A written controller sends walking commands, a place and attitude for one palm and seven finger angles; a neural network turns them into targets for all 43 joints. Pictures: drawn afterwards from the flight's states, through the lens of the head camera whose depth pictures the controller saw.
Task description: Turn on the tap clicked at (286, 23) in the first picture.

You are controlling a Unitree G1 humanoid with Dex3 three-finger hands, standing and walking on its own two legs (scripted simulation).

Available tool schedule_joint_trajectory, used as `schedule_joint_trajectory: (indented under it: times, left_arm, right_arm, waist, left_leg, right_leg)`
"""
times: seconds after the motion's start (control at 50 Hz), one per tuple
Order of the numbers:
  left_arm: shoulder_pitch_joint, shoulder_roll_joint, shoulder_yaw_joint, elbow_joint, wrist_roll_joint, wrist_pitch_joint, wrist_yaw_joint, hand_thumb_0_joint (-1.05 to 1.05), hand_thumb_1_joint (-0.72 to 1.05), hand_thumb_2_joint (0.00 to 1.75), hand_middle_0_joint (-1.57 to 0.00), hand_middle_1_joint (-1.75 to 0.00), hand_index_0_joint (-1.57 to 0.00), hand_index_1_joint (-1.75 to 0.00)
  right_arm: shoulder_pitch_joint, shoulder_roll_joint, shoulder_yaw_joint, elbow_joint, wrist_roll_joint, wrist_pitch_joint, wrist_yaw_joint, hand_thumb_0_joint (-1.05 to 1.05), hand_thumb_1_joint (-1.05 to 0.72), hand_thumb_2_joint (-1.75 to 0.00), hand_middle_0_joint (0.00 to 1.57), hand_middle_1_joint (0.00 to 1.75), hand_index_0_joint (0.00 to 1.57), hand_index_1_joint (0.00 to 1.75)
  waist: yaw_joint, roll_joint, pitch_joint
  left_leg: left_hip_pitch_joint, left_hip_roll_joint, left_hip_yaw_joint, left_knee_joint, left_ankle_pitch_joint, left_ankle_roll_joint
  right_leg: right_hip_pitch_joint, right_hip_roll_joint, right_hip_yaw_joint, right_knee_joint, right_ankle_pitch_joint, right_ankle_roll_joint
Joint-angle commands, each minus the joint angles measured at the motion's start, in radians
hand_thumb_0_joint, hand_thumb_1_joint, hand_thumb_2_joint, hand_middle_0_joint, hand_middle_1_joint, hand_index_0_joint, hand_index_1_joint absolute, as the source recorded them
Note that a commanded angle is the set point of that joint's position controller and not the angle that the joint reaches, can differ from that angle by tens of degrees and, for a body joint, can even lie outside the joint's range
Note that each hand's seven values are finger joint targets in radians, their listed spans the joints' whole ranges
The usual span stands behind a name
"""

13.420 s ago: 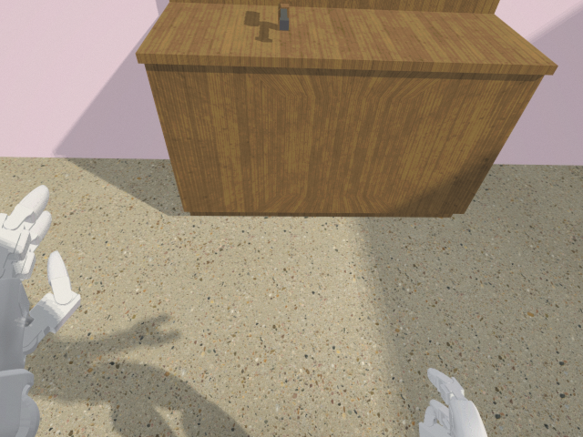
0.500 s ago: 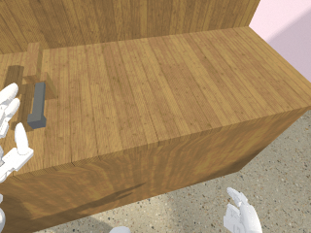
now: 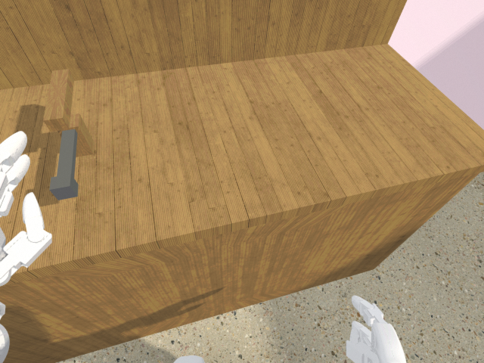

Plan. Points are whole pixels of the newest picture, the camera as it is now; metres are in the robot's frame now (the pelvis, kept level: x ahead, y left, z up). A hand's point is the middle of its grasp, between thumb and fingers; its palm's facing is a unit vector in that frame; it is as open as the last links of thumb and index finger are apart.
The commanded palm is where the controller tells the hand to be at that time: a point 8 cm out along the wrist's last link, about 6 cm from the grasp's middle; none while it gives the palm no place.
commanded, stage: shuffle to correct the standing spot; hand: left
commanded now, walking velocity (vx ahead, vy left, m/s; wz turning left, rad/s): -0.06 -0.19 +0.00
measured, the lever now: (64, 187) +0.34 +0.30 +0.09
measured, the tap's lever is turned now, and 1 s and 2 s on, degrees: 0 0 0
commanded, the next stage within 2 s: come to a stop and stand still in 0.88 s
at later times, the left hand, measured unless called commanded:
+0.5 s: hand (43, 243) +0.22 +0.25 +0.16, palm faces +0.35 -0.85 -0.39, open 7.4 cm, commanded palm +0.16 +0.28 +0.18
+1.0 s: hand (53, 235) +0.23 +0.24 +0.16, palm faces +0.33 -0.86 -0.39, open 7.4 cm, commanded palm +0.16 +0.28 +0.18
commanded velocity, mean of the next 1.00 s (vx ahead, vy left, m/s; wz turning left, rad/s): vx -0.05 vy -0.19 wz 0.00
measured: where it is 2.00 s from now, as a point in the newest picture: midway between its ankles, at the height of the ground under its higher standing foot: outside the picture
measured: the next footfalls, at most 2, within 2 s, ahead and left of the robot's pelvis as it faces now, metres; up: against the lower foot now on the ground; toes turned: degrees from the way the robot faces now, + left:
none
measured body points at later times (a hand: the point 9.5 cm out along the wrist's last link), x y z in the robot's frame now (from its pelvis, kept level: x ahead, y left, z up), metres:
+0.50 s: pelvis +0.00 +0.00 +0.00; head +0.03 +0.02 +0.45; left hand +0.19 +0.29 +0.18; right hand +0.17 -0.22 -0.08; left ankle +0.04 +0.14 -0.73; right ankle -0.01 -0.10 -0.73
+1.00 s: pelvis +0.00 +0.00 +0.00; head +0.04 +0.02 +0.44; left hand +0.20 +0.28 +0.18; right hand +0.18 -0.23 -0.08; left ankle +0.04 +0.14 -0.73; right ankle -0.01 -0.10 -0.73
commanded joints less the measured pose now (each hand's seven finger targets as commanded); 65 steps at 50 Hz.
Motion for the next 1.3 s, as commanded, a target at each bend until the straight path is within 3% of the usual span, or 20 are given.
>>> schedule_joint_trajectory:
  times: [0.0,0.14,0.2,0.34,0.44,0.52,0.74,0.78,0.98,1.0,1.02,1.04,1.06,1.1,1.12,1.18,1.22,1.24,1.26,1.28]
  left_arm:
    - [-0.011,0.152,0.112,-0.176,-0.001,-0.053,0.013,0.0,0.9,0.9,-0.2,-0.3,-0.2,-0.3]
    - [-0.041,0.162,0.117,-0.202,-0.005,-0.053,0.017,0.0,0.9,0.9,-0.2,-0.3,-0.2,-0.3]
    - [-0.037,0.162,0.116,-0.221,-0.007,-0.055,0.02,0.0,0.9,0.9,-0.2,-0.3,-0.2,-0.3]
    - [-0.033,0.149,0.111,-0.184,-0.005,-0.054,0.02,0.0,0.9,0.9,-0.2,-0.3,-0.2,-0.3]
    - [-0.049,0.145,0.102,-0.192,-0.004,-0.051,0.021,0.0,0.9,0.9,-0.2,-0.3,-0.2,-0.3]
    - [-0.057,0.147,0.1,-0.218,0.0,-0.053,0.023,0.0,0.9,0.9,-0.2,-0.3,-0.2,-0.3]
    - [-0.04,0.149,0.105,-0.183,-0.005,-0.044,0.019,0.0,0.9,0.9,-0.2,-0.3,-0.2,-0.3]
    - [-0.013,0.143,0.103,-0.181,-0.007,-0.043,0.019,0.0,0.9,0.9,-0.2,-0.3,-0.2,-0.3]
    - [0.004,0.153,0.12,-0.209,-0.005,-0.054,0.024,0.0,0.9,0.9,-0.2,-0.3,-0.2,-0.3]
    - [-0.962,0.915,0.695,-0.323,0.133,-0.175,-0.022,0.0,0.9,0.9,-0.2,-0.3,-0.2,-0.3]
    - [-0.501,0.344,0.292,0.188,0.053,-0.121,-0.065,0.0,0.9,0.9,-0.2,-0.3,-0.2,-0.3]
    - [-0.276,0.239,0.197,0.232,0.051,-0.123,-0.083,0.0,0.9,0.9,-0.2,-0.3,-0.2,-0.3]
    - [-0.152,0.077,0.051,0.177,0.02,-0.131,-0.087,0.0,0.9,0.9,-0.2,-0.3,-0.2,-0.3]
    - [-0.175,0.109,0.049,-0.081,0.026,-0.144,-0.072,0.0,0.9,0.9,-0.2,-0.3,-0.2,-0.3]
    - [-0.146,0.093,0.035,-0.12,0.029,-0.141,-0.065,0.0,0.9,0.9,-0.2,-0.3,-0.2,-0.3]
    - [-0.034,0.144,0.113,-0.144,0.042,-0.129,-0.019,0.0,0.9,0.9,-0.2,-0.3,-0.2,-0.3]
    - [-0.054,0.178,0.161,-0.137,0.024,-0.134,-0.001,0.0,0.9,0.9,-0.2,-0.3,-0.2,-0.3]
    - [-0.064,0.187,0.179,-0.137,0.017,-0.138,0.007,0.0,0.9,0.9,-0.2,-0.3,-0.2,-0.3]
    - [-0.06,0.23,0.22,-0.149,0.018,-0.141,0.024,0.0,0.9,0.9,-0.2,-0.3,-0.2,-0.3]
    - [-0.073,0.195,0.202,-0.144,0.016,-0.148,0.027,0.0,0.9,0.9,-0.2,-0.3,-0.2,-0.3]
  right_arm:
    - [-0.061,-0.136,-0.059,-0.156,0.003,-0.047,-0.007,0.0,-0.9,-0.9,0.2,0.3,0.2,0.3]
    - [-0.067,-0.129,-0.059,-0.156,0.006,-0.044,-0.01,0.0,-0.9,-0.9,0.2,0.3,0.2,0.3]
    - [-0.078,-0.13,-0.055,-0.159,0.005,-0.043,-0.011,0.0,-0.9,-0.9,0.2,0.3,0.2,0.3]
    - [-0.07,-0.132,-0.057,-0.157,0.008,-0.045,-0.01,0.0,-0.9,-0.9,0.2,0.3,0.2,0.3]
    - [-0.069,-0.133,-0.056,-0.156,0.007,-0.048,-0.011,0.0,-0.9,-0.9,0.2,0.3,0.2,0.3]
    - [-0.076,-0.135,-0.051,-0.16,0.006,-0.051,-0.01,0.0,-0.9,-0.9,0.2,0.3,0.2,0.3]
    - [-0.06,-0.13,-0.06,-0.15,0.004,-0.042,-0.008,0.0,-0.9,-0.9,0.2,0.3,0.2,0.3]
    - [-0.065,-0.126,-0.056,-0.148,0.005,-0.041,-0.01,0.0,-0.9,-0.9,0.2,0.3,0.2,0.3]
    - [-0.078,-0.132,-0.052,-0.163,0.009,-0.038,-0.01,0.0,-0.9,-0.9,0.2,0.3,0.2,0.3]
    - [0.085,-0.171,-0.11,-0.039,-0.071,-0.125,-0.033,0.0,-0.9,-0.9,0.2,0.3,0.2,0.3]
    - [0.012,-0.091,-0.08,-0.05,-0.041,-0.137,-0.041,0.0,-0.9,-0.9,0.2,0.3,0.2,0.3]
    - [0.041,-0.159,-0.098,-0.12,-0.026,-0.158,-0.034,0.0,-0.9,-0.9,0.2,0.3,0.2,0.3]
    - [0.039,-0.153,-0.087,-0.131,-0.007,-0.164,-0.011,0.0,-0.9,-0.9,0.2,0.3,0.2,0.3]
    - [0.001,-0.17,-0.094,-0.151,-0.013,-0.156,0.019,0.0,-0.9,-0.9,0.2,0.3,0.2,0.3]
    - [-0.024,-0.156,-0.087,-0.163,-0.013,-0.157,0.031,0.0,-0.9,-0.9,0.2,0.3,0.2,0.3]
    - [-0.049,-0.143,-0.068,-0.176,-0.002,-0.154,0.036,0.0,-0.9,-0.9,0.2,0.3,0.2,0.3]
    - [-0.062,-0.128,-0.06,-0.168,-0.009,-0.14,0.011,0.0,-0.9,-0.9,0.2,0.3,0.2,0.3]
    - [-0.067,-0.122,-0.056,-0.163,-0.011,-0.137,-0.005,0.0,-0.9,-0.9,0.2,0.3,0.2,0.3]
    - [-0.077,-0.128,-0.052,-0.149,-0.009,-0.128,-0.021,0.0,-0.9,-0.9,0.2,0.3,0.2,0.3]
    - [-0.078,-0.123,-0.046,-0.143,-0.017,-0.124,-0.029,0.0,-0.9,-0.9,0.2,0.3,0.2,0.3]
  waist:
    - [0.002,0.05,-0.197]
    - [-0.001,0.009,-0.198]
    - [0.0,0.072,-0.182]
    - [-0.003,0.053,-0.16]
    - [-0.002,0.041,-0.172]
    - [0.002,0.128,-0.173]
    - [-0.003,-0.018,-0.209]
    - [-0.005,0.01,-0.216]
    - [0.003,0.107,-0.196]
    - [0.073,-0.213,-0.15]
    - [0.029,-0.257,-0.22]
    - [0.059,-0.119,-0.242]
    - [0.035,0.094,-0.291]
    - [0.04,0.211,-0.326]
    - [0.046,0.173,-0.31]
    - [0.037,-0.016,-0.282]
    - [0.018,-0.213,-0.216]
    - [0.011,-0.224,-0.184]
    - [0.006,-0.144,-0.167]
    - [0.001,-0.08,-0.166]
  left_leg:
    - [0.129,0.071,-0.058,-0.072,0.133,0.079]
    - [0.121,0.045,-0.032,-0.016,0.112,0.072]
    - [0.114,0.06,-0.059,-0.058,0.114,0.079]
    - [0.064,0.05,-0.054,-0.067,-0.056,0.072]
    - [0.076,0.05,-0.064,-0.072,-0.03,0.074]
    - [0.086,0.083,-0.113,-0.136,0.021,0.087]
    - [0.116,0.035,-0.023,0.013,0.127,0.067]
    - [0.145,0.041,-0.031,0.004,0.198,0.076]
    - [0.104,0.069,-0.083,-0.077,0.107,0.087]
    - [-0.062,0.028,0.108,0.046,0.231,0.057]
    - [0.025,-0.112,0.097,0.03,0.189,0.038]
    - [0.081,-0.079,0.115,-0.015,0.203,0.027]
    - [0.202,-0.046,0.104,-0.083,0.364,0.061]
    - [0.297,0.067,0.014,-0.066,0.602,0.13]
    - [0.257,0.09,-0.009,-0.071,0.603,0.14]
    - [0.107,0.024,0.028,-0.027,0.296,0.08]
    - [0.065,-0.076,0.053,0.074,0.026,0.043]
    - [0.074,-0.099,0.035,0.082,-0.04,0.039]
    - [0.104,-0.087,0.023,0.026,-0.031,0.043]
    - [0.125,-0.079,0.016,-0.033,-0.024,0.048]
  right_leg:
    - [-0.008,-0.111,0.07,-0.066,0.217,0.009]
    - [-0.037,-0.148,0.097,-0.053,0.24,-0.015]
    - [-0.042,-0.128,0.082,-0.042,0.202,-0.001]
    - [-0.046,-0.128,0.092,-0.068,0.122,-0.007]
    - [-0.049,-0.124,0.087,-0.052,0.132,-0.008]
    - [-0.025,-0.085,0.058,-0.042,0.103,0.018]
    - [-0.032,-0.155,0.101,-0.05,0.268,-0.023]
    - [-0.042,-0.149,0.09,-0.027,0.301,-0.015]
    - [-0.008,-0.106,0.066,-0.049,0.171,0.011]
    - [0.033,-0.134,0.146,-0.142,0.436,0.062]
    - [0.026,-0.2,0.225,-0.052,0.619,-0.067]
    - [0.045,-0.2,0.266,-0.007,0.729,-0.006]
    - [0.047,-0.167,0.168,0.092,0.679,0.039]
    - [-0.051,-0.11,0.091,0.23,0.404,0.108]
    - [-0.043,-0.097,0.08,0.208,0.214,0.105]
    - [0.078,-0.112,0.081,0.002,0.216,0.059]
    - [-0.019,-0.2,0.195,-0.093,0.22,-0.001]
    - [-0.09,-0.233,0.239,-0.128,0.122,-0.04]
    - [-0.127,-0.234,0.238,-0.124,0.053,-0.053]
    - [-0.135,-0.207,0.208,-0.113,-0.03,-0.036]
